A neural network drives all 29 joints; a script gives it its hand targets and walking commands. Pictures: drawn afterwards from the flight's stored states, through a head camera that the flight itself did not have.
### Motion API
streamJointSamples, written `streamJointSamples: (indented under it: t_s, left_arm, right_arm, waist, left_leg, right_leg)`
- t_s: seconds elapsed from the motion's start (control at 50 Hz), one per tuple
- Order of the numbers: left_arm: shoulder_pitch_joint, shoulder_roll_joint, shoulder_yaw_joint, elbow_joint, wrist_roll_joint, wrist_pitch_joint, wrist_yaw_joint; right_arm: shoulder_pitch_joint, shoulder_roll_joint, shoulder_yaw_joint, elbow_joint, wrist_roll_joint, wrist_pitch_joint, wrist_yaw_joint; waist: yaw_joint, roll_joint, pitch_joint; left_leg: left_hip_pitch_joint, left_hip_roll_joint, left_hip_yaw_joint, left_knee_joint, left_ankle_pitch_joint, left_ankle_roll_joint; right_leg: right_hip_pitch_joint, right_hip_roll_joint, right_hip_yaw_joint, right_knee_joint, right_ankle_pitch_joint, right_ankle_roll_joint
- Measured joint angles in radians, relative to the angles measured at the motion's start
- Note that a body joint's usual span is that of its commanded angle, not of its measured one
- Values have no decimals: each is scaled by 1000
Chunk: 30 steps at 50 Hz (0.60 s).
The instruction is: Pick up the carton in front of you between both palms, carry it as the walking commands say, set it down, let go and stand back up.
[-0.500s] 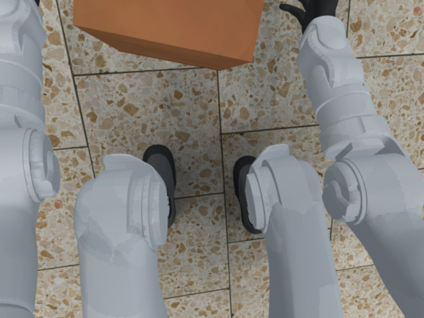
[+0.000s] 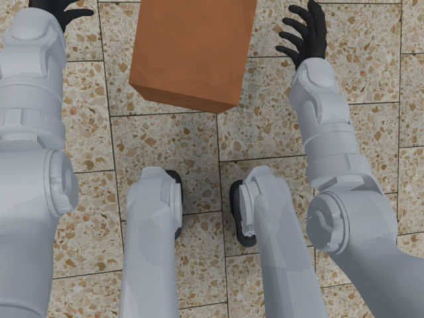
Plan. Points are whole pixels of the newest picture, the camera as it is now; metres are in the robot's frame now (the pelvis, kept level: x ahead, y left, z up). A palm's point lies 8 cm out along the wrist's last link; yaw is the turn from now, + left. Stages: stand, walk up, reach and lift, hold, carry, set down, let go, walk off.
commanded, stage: set down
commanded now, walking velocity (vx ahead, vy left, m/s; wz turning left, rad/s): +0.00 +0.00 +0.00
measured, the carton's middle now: (190, 59) +0.55 +0.06 -0.34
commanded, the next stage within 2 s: let go in 0.56 s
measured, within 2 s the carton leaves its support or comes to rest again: neither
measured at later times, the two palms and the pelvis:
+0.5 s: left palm out of the picture +0.54 +0.28 +0.03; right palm (402, 2) +0.52 -0.13 +0.04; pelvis +0.03 +0.01 +0.13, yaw +3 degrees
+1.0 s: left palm out of the picture +0.41 +0.27 +0.13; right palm out of the picture +0.42 -0.17 +0.15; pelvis +0.08 +0.01 +0.25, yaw +6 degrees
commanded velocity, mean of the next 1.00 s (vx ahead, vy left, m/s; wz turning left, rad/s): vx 0.00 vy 0.00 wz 0.00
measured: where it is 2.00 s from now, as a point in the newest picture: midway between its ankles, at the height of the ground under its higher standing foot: (208, 220)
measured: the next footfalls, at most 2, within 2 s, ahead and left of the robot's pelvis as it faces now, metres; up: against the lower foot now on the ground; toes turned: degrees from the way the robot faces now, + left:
none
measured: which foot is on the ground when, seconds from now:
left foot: down 0.00-1.00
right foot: down 0.00-1.00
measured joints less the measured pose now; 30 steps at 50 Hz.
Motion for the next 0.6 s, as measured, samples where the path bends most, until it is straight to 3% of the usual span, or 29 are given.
streamJointSamples:
  t_s: [0.26, 0.42, 0.5, 0.6]
  left_arm:
    - [77, -26, 25, -93, 47, 29, -6]
    - [143, -57, 58, -144, 79, 46, -16]
    - [138, -54, 59, -103, 73, 37, -31]
    - [166, -76, 113, -64, 125, 6, -39]
  right_arm:
    - [91, -10, -4, -97, 12, 13, 28]
    - [147, -10, 3, -121, 8, 30, 42]
    - [147, -16, 4, -97, 1, 24, 42]
    - [187, -2, 5, -84, -29, 4, 59]
  waist:
    - [-26, 20, -84]
    - [-25, 29, -118]
    - [-33, 32, -127]
    - [-34, 27, -148]
  left_leg:
    - [149, -19, -3, -225, 34, 0]
    - [290, -28, -7, -401, 74, -6]
    - [369, -32, -9, -486, 93, -8]
    - [457, -33, -7, -603, 121, -8]
  right_leg:
    - [146, -19, 15, -233, 46, -1]
    - [279, -31, 24, -409, 92, -7]
    - [356, -37, 27, -493, 114, -11]
    - [439, -42, 37, -609, 148, -14]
